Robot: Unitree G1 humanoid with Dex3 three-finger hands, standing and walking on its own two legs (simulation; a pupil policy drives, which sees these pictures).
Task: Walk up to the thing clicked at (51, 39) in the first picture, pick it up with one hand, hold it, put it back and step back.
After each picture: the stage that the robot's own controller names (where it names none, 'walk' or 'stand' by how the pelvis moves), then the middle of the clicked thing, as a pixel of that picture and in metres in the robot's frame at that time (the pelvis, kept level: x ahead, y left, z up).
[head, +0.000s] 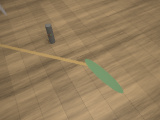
stand; (50, 34) +1.43 +0.46 -0.65
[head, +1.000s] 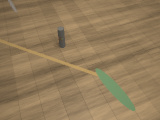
walk; (61, 37) +1.34 +0.25 -0.64
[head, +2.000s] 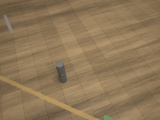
walk; (61, 72) +0.85 +0.25 -0.64
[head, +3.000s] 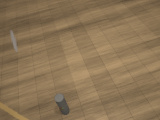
walk; (62, 104) +0.55 +0.30 -0.64
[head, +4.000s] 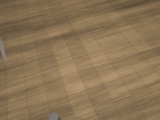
stand; out of the picture +0.43 +0.27 -0.65
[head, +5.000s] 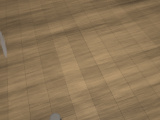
stand; out of the picture +0.39 +0.25 -0.64
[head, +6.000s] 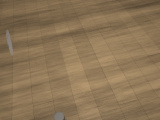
stand; out of the picture +0.41 +0.22 -0.66
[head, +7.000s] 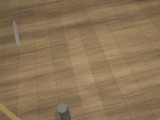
stand; (64, 113) +0.44 +0.21 -0.64
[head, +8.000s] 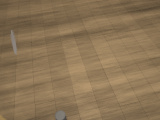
stand; out of the picture +0.44 +0.21 -0.66
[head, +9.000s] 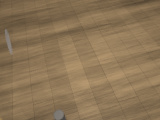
stand; out of the picture +0.42 +0.23 -0.66
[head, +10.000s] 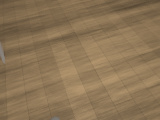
stand; out of the picture +0.40 +0.24 -0.66
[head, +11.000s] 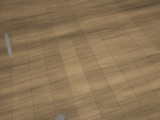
stand; out of the picture +0.41 +0.21 -0.66
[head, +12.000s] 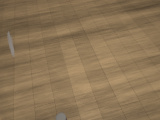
stand; out of the picture +0.42 +0.20 -0.66
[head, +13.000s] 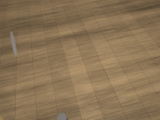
stand; out of the picture +0.42 +0.20 -0.66
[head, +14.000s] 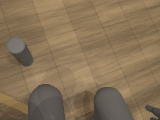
go down; (22, 53) +0.46 +0.28 -0.34
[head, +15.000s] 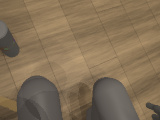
go down; (5, 41) +0.46 +0.32 -0.26
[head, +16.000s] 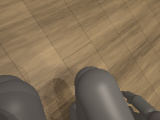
close in; out of the picture +0.43 +0.37 -0.17
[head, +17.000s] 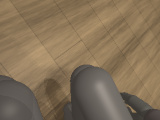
close; out of the picture +0.41 +0.37 -0.15
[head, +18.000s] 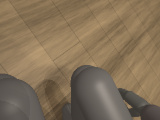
lift; out of the picture +0.37 +0.36 -0.15
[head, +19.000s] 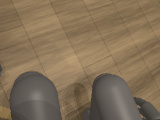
lift; out of the picture +0.32 +0.33 -0.08
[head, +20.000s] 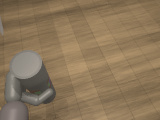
lift; (38, 82) +0.32 +0.17 +0.06
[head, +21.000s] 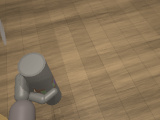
hold; (44, 83) +0.33 +0.16 +0.04
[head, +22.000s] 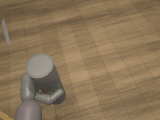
crouch; (50, 83) +0.32 +0.15 +0.04
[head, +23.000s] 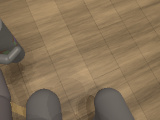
crouch; (4, 43) +0.44 +0.26 -0.05
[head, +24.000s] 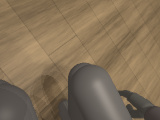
lower; out of the picture +0.40 +0.37 -0.17
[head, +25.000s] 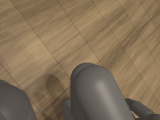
lower; out of the picture +0.40 +0.37 -0.16
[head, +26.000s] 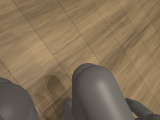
lower; out of the picture +0.40 +0.37 -0.16
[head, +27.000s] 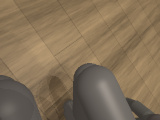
lower; out of the picture +0.38 +0.36 -0.16
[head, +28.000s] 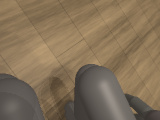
loosen; out of the picture +0.38 +0.34 -0.16
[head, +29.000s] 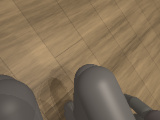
withdraw; out of the picture +0.39 +0.34 -0.17
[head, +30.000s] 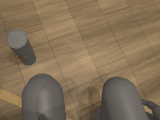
walk; (23, 50) +0.44 +0.29 -0.24
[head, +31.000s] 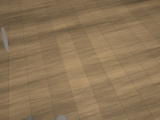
stand; out of the picture +0.38 +0.18 -0.59
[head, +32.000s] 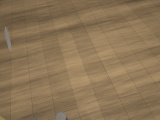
stand; out of the picture +0.40 +0.20 -0.60
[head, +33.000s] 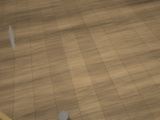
stand; out of the picture +0.41 +0.20 -0.61
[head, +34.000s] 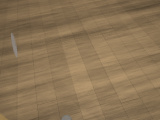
walk; out of the picture +0.41 +0.18 -0.66
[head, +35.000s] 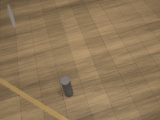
walk; (67, 87) +0.58 +0.20 -0.63
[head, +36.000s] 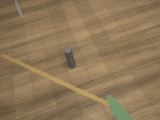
walk; (70, 58) +0.90 +0.26 -0.64
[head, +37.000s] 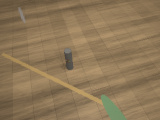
stand; (68, 59) +1.04 +0.21 -0.65
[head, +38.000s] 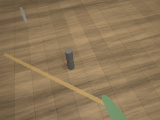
stand; (70, 59) +1.04 +0.20 -0.66
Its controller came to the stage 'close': yes
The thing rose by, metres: 0.68
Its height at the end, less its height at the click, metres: +0.00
